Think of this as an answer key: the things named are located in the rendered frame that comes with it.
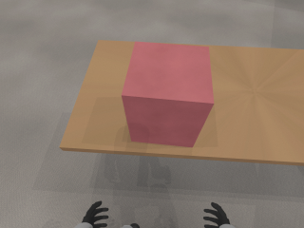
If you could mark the robot left hand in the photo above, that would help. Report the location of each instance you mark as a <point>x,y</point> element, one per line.
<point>92,212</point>

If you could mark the carton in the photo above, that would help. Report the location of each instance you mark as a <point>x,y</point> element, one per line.
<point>167,93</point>

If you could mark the table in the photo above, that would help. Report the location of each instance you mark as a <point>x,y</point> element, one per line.
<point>257,116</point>

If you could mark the robot right hand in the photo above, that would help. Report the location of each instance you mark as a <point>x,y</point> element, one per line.
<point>220,214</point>

